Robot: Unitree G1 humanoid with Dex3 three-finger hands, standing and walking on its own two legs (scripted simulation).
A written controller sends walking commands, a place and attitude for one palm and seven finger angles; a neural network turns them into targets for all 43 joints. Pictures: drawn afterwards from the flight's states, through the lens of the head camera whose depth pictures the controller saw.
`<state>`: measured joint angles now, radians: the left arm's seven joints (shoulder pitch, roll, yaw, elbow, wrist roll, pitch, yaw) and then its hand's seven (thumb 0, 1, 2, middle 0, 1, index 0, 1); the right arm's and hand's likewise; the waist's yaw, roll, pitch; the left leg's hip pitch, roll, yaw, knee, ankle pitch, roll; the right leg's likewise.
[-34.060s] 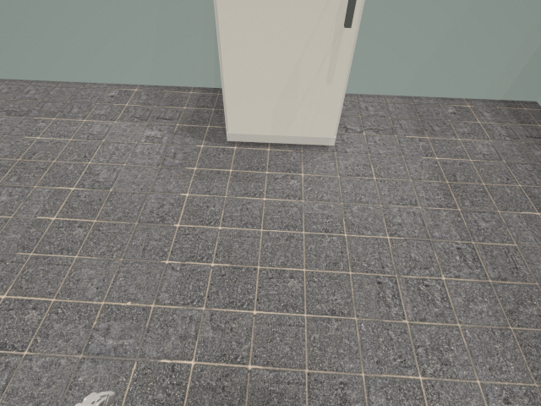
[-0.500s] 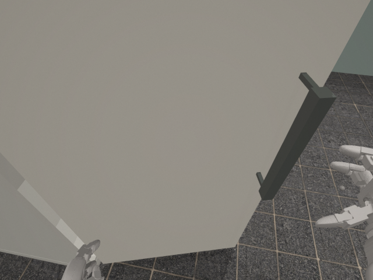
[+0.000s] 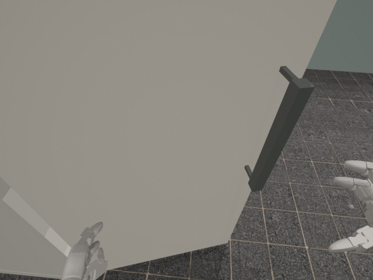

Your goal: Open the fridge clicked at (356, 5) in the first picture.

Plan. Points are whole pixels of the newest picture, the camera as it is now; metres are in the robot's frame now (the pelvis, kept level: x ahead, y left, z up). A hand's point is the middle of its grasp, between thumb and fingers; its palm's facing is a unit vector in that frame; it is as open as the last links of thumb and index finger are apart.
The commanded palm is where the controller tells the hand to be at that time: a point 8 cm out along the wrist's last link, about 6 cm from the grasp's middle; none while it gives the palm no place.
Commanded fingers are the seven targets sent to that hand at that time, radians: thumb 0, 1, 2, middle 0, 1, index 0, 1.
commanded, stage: draw the hand back to the body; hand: right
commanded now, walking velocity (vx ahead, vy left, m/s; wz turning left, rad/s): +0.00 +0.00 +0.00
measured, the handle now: (267, 138) +0.39 -0.18 +0.12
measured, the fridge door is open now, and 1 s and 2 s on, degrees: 73 73 73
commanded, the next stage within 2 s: step back with the hand held close in 1.54 s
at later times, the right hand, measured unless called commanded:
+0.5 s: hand (358, 208) +0.21 -0.27 +0.14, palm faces +0.09 +0.98 -0.15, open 14.5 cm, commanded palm +0.18 -0.32 +0.16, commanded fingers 0.00 0.26 -0.34 0.24 0.98 0.24 0.98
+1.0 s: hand out of the picture +0.22 -0.29 +0.17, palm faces +0.47 +0.80 -0.37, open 10.4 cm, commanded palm +0.17 -0.32 +0.19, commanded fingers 0.00 -0.65 -0.78 0.21 0.45 0.21 0.45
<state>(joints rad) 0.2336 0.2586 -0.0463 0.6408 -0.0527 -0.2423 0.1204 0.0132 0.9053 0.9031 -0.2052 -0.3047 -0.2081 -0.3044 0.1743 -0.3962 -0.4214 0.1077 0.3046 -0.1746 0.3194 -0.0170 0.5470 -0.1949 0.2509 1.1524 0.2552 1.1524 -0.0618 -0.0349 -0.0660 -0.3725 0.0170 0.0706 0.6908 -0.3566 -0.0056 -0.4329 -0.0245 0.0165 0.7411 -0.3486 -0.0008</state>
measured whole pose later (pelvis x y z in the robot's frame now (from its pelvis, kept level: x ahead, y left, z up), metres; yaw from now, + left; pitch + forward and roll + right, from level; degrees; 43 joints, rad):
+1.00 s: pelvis +0.02 -0.01 +0.02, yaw +1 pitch -4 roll +0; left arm 0.22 0.23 -0.03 0.67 0.00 -0.18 0.08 0.02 0.91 0.90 -0.21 -0.30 -0.21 -0.30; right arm 0.40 -0.36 -0.34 -0.31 0.07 -0.06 -0.12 0.00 -0.30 -0.60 0.23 0.65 0.23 0.65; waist -0.08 -0.05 -0.01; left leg -0.12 0.04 0.03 0.47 -0.28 -0.03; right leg -0.15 0.00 -0.03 0.49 -0.27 -0.02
